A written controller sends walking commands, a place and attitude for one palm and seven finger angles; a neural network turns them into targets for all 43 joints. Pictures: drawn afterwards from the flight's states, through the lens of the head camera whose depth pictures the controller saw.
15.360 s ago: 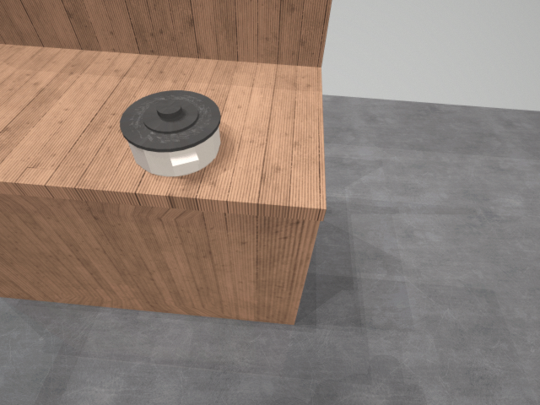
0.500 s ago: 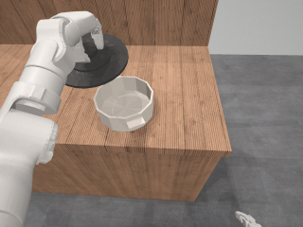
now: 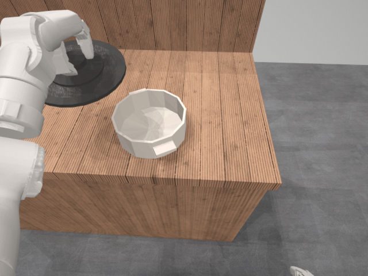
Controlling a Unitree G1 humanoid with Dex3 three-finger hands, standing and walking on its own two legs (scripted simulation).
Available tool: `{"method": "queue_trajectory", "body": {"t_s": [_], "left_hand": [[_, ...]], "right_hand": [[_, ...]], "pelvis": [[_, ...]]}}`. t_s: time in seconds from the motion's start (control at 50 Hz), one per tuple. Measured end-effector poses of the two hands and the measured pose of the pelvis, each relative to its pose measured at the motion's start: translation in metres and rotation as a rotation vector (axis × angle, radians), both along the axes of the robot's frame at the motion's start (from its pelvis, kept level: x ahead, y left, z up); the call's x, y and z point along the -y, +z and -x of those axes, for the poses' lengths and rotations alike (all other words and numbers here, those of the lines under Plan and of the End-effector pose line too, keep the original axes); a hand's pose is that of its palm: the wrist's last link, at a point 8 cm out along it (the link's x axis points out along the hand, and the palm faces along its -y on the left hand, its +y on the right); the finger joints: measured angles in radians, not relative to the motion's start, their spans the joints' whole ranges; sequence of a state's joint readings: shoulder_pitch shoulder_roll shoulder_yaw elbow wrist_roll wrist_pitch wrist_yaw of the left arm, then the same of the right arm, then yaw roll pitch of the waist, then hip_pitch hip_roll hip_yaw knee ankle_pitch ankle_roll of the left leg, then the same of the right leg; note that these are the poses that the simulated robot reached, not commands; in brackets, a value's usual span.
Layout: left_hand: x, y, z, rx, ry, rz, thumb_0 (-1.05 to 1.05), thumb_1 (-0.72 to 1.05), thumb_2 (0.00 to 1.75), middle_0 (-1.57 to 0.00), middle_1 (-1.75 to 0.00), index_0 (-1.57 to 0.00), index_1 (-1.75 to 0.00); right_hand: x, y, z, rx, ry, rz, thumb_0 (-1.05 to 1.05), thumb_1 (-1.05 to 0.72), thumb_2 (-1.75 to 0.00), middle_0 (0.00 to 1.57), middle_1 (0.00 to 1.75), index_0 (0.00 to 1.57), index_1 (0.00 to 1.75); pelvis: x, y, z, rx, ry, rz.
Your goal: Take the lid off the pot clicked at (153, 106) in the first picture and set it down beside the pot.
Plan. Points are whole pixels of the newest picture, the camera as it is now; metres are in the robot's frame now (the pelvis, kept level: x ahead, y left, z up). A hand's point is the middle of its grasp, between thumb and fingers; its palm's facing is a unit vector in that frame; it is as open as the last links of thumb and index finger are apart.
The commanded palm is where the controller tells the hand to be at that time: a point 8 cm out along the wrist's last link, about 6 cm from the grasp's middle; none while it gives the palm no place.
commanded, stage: move the lid sideways beside the pot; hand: left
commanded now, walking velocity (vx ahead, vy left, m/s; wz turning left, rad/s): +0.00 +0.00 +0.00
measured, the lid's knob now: (73, 60) +0.51 +0.23 +0.20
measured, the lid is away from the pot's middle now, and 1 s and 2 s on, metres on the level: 0.14 0.24 0.23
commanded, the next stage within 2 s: lower the lid onto the table in 0.94 s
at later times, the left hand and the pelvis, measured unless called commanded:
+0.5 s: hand (38, 60) +0.47 +0.27 +0.23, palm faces -0.30 -0.06 -0.95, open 7.9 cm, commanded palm +0.48 +0.27 +0.31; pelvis +0.00 +0.01 +0.00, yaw +0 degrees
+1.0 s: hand (9, 65) +0.46 +0.32 +0.23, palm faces -0.32 -0.07 -0.95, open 7.9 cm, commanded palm +0.48 +0.31 +0.31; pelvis +0.00 +0.01 +0.00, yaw +0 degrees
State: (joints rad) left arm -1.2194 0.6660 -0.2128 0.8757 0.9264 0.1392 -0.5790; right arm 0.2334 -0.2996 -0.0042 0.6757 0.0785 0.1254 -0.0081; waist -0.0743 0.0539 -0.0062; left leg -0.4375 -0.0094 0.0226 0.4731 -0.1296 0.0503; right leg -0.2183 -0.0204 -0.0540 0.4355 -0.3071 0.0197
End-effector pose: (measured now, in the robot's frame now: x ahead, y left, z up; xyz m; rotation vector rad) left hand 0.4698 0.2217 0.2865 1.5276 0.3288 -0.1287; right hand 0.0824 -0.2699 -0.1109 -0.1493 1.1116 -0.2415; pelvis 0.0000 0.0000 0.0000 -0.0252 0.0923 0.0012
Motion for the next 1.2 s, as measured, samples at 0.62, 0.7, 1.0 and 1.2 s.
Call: {"method": "queue_trajectory", "body": {"t_s": [0.62,0.7,1.0,1.2], "left_hand": [[-0.065,0.002,0.006,-0.011,0.07,0.009,0.02,0.19,0.81,-0.62,-0.93,-0.63,-0.95],[-0.076,-0.001,0.007,-0.019,0.093,0.0,0.02,0.19,0.81,-0.62,-0.93,-0.63,-0.95],[-0.098,-0.002,0.015,-0.041,0.127,-0.019,0.02,0.2,0.81,-0.61,-0.93,-0.63,-0.95],[-0.09,-0.012,0.007,-0.074,0.12,0.0,0.02,0.2,0.81,-0.61,-0.94,-0.63,-0.95]], "right_hand": [[-0.004,0.0,0.021,-0.067,-0.027,0.035,0.0,-0.9,-0.9,0.2,0.3,0.2,0.3],[-0.003,0.0,0.026,-0.084,-0.031,0.044,0.0,-0.9,-0.9,0.2,0.3,0.2,0.3],[-0.003,0.0,0.03,-0.11,-0.027,0.065,0.0,-0.9,-0.9,0.2,0.3,0.2,0.3],[-0.006,-0.001,0.03,-0.101,-0.026,0.064,0.0,-0.9,-0.9,0.2,0.3,0.2,0.3]], "pelvis": [[-0.008,-0.001,0.002,-0.02,-0.003,0.013],[-0.008,-0.001,0.003,-0.025,-0.004,0.016],[-0.01,-0.002,0.005,-0.029,0.003,0.023],[-0.013,-0.003,0.005,-0.033,0.004,0.024]]}}
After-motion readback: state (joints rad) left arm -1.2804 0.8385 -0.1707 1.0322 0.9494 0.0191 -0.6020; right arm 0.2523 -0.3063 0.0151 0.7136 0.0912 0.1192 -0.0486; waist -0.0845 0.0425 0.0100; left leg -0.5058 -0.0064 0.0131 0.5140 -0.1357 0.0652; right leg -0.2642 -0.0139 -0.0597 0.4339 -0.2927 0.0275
